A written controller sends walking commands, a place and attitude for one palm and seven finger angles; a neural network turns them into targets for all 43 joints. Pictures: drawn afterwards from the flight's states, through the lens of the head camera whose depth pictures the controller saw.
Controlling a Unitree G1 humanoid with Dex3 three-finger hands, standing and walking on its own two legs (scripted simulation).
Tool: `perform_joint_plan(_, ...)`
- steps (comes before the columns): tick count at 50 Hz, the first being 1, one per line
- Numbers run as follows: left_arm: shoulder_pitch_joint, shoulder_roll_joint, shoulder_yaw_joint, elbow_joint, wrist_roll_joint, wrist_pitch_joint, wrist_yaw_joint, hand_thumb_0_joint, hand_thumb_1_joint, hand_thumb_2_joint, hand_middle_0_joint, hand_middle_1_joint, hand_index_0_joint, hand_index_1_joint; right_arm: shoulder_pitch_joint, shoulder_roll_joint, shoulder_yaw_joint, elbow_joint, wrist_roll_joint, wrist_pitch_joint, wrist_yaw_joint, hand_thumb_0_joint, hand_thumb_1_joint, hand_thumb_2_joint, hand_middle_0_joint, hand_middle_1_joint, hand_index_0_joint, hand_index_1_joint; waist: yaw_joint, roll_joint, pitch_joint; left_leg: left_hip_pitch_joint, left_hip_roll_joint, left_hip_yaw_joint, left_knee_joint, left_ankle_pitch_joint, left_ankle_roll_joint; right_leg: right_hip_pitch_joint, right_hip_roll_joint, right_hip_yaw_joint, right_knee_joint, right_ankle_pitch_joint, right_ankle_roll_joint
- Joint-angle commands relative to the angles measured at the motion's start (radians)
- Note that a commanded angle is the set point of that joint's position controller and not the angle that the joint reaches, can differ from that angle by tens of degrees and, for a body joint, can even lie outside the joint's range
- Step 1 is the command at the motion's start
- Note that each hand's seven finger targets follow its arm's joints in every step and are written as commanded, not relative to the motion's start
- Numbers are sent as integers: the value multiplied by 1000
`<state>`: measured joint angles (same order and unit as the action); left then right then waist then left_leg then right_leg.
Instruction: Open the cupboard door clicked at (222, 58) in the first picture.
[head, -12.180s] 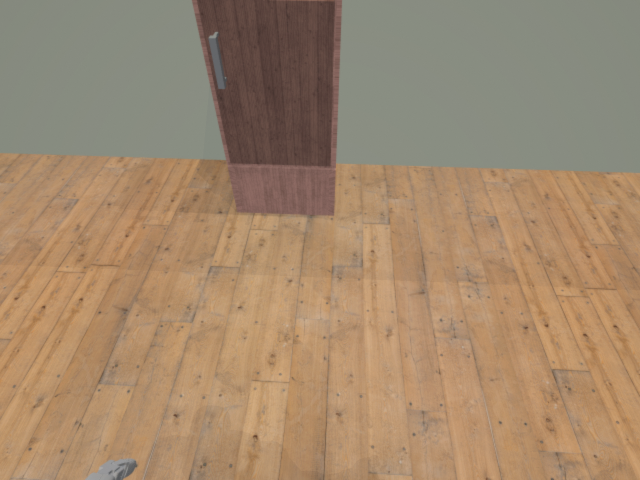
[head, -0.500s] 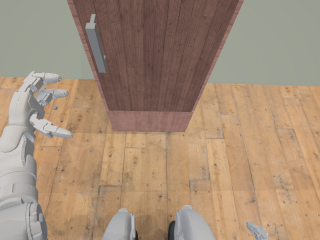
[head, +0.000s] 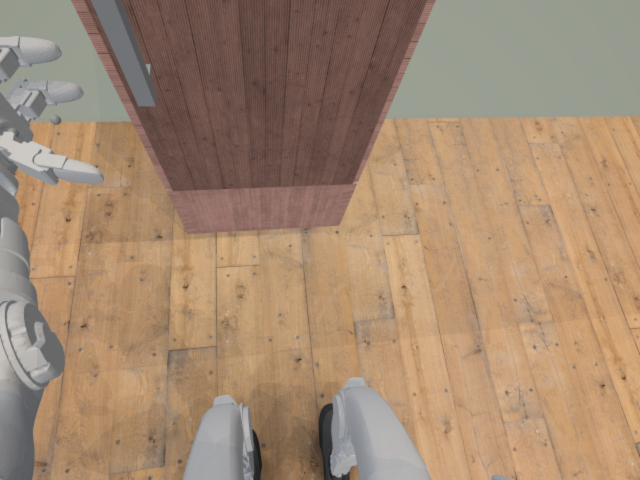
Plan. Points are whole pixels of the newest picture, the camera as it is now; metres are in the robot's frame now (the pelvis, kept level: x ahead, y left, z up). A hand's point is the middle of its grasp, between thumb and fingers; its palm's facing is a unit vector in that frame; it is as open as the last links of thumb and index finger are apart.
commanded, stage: move the hooked fingers beside the handle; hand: left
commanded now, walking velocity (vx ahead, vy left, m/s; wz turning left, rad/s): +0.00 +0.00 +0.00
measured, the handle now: (129, 39) +0.63 +0.19 +0.06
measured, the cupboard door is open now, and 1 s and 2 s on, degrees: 0 0 0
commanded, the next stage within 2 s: slide the fingers in behind the handle in 1.16 s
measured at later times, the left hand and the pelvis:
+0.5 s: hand (81, 64) +0.60 +0.24 +0.05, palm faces +0.02 -1.00 -0.03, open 14.0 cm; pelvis +0.01 +0.01 -0.01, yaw -2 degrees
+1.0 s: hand (73, 82) +0.57 +0.24 +0.05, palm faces +0.02 -1.00 -0.02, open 14.0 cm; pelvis +0.02 +0.01 +0.00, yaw -1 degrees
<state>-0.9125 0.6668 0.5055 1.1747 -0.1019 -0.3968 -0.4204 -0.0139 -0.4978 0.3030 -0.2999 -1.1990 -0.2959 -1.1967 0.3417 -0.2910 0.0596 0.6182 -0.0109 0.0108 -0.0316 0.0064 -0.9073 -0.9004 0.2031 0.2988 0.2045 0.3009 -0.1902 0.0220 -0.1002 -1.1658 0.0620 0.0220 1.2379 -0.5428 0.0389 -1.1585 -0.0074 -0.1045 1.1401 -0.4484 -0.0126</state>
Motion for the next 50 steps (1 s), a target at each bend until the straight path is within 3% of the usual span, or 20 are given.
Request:
perform_joint_plan(1,-436,293,16,-170,-7,-51,15,0,-500,300,-300,-1200,-300,-1200,197,-190,-67,-44,-2,6,-6,0,-900,-900,200,300,200,300,-27,181,-531,398,-16,-109,-130,463,-6,209,41,59,-104,251,-2)
perform_joint_plan(3,-475,355,45,-142,5,-41,22,0,-500,300,-300,-1200,-300,-1200,206,-199,-63,-44,-2,14,-9,0,-900,-900,200,300,200,300,-36,156,-526,349,-15,-106,-125,422,-3,225,42,64,-107,234,4)
perform_joint_plan(5,-503,394,64,-140,15,-39,27,0,-500,300,-300,-1200,-300,-1200,218,-201,-57,-47,-7,18,-9,0,-900,-900,200,300,200,300,-32,184,-557,338,-18,-106,-119,431,-2,241,42,66,-99,246,1)
perform_joint_plan(7,-550,380,43,-166,29,-49,32,0,-500,300,-300,-1200,-300,-1200,236,-200,-60,-39,-13,23,-4,0,-900,-900,200,300,200,300,-45,231,-602,411,-12,-120,-114,489,-9,201,45,57,-93,260,-2)
perform_joint_plan(9,-569,361,25,-164,40,-49,39,0,-500,300,-300,-1200,-300,-1200,247,-200,-60,-32,-19,31,3,0,-900,-900,200,300,200,300,-52,270,-599,460,-4,-135,-112,534,-19,151,46,47,-90,254,-4)
perform_joint_plan(13,-627,333,-4,-78,54,-13,49,0,-500,300,-300,-1200,-300,-1200,271,-207,-55,-22,-24,48,6,0,-900,-900,200,300,200,300,-93,239,-540,438,2,-149,-107,509,-18,87,49,33,-93,227,-2)
perform_joint_plan(16,-690,363,1,-64,72,1,62,0,-500,300,-300,-1200,-300,-1200,291,-208,-46,-24,-28,52,7,0,-900,-900,200,300,200,300,-108,259,-554,421,1,-153,-95,518,-15,78,51,32,-81,238,-5)
perform_joint_plan(19,-690,427,38,-89,97,-4,81,0,-500,300,-300,-1200,-300,-1200,313,-208,-43,-30,-37,62,13,0,-900,-900,200,300,200,300,-95,286,-612,442,2,-155,-83,581,-20,107,51,32,-73,276,-7)
perform_joint_plan(21,-617,443,59,-81,107,-8,83,0,-500,300,-300,-1200,-300,-1200,317,-206,-42,-44,-40,72,20,0,-900,-900,200,300,200,300,-72,295,-629,463,6,-157,-87,633,-25,121,53,28,-65,301,-12)
perform_joint_plan(22,-594,427,53,-80,105,-2,80,0,-500,300,-300,-1200,-300,-1200,317,-204,-42,-49,-40,77,24,0,-900,-900,200,300,200,300,-73,290,-627,456,7,-149,-85,642,-22,132,54,30,-70,318,-9)
perform_joint_plan(23,-568,453,72,-95,106,0,78,0,-500,300,-300,-1200,-300,-1200,317,-205,-42,-58,-39,83,24,0,-900,-900,200,300,200,300,-58,279,-630,440,5,-145,-88,647,-21,166,54,33,-69,335,-8)
perform_joint_plan(26,-555,443,68,-111,98,10,64,0,-500,300,-300,-1200,-300,-1200,312,-202,-44,-68,-35,93,28,0,-900,-900,200,300,200,300,-64,254,-625,400,2,-130,-89,611,-9,207,57,40,-73,364,-7)
perform_joint_plan(28,-568,490,107,-191,82,0,55,0,-500,300,-300,-1200,-300,-1200,317,-203,-49,-71,-33,96,27,0,-900,-900,200,300,200,300,-46,277,-679,426,1,-129,-97,635,-11,256,59,44,-79,391,-6)
perform_joint_plan(32,-614,427,82,-266,49,-23,49,0,-500,300,-300,-1200,-300,-1200,319,-198,-61,-44,-30,91,31,0,-900,-900,200,300,200,300,-69,311,-691,524,9,-142,-101,692,-17,211,63,43,-99,395,-3)
perform_joint_plan(36,-533,369,59,-247,45,-15,43,0,-500,300,-300,-1200,-300,-1200,323,-192,-68,-27,-31,89,38,0,-900,-900,200,300,200,300,-55,349,-665,596,12,-145,-108,763,-23,175,63,36,-117,389,-8)
perform_joint_plan(37,-513,316,18,-196,43,0,38,0,-500,300,-300,-1200,-300,-1200,318,-189,-65,-20,-28,92,39,0,-900,-900,200,300,200,300,-71,299,-608,566,12,-144,-115,732,-22,170,65,31,-126,376,-5)
perform_joint_plan(40,-474,278,-20,-96,45,39,34,0,-500,300,-300,-1200,-300,-1200,309,-191,-60,-31,-23,97,33,0,-900,-900,200,300,200,300,-85,227,-485,448,1,-123,-130,601,-6,179,63,32,-141,339,0)
perform_joint_plan(45,-516,338,24,-138,43,-12,55,0,-500,300,-300,-1200,-300,-1200,289,-191,-58,-49,-28,91,29,0,-900,-900,200,300,200,300,-71,228,-528,414,-6,-110,-114,583,-7,215,63,45,-120,357,-7)
perform_joint_plan(47,-545,370,52,-193,42,-52,64,0,-500,300,-300,-1200,-300,-1200,286,-189,-59,-49,-32,87,32,0,-900,-900,200,300,200,300,-59,280,-583,452,-4,-111,-101,625,-13,221,63,52,-105,381,-11)
perform_joint_plan(50,-572,367,42,-192,49,-74,75,0,-500,300,-300,-1200,-300,-1200,270,-186,-57,-46,-30,86,34,0,-900,-900,200,300,200,300,-67,284,-580,448,-4,-114,-98,607,-14,223,62,50,-101,367,-10)
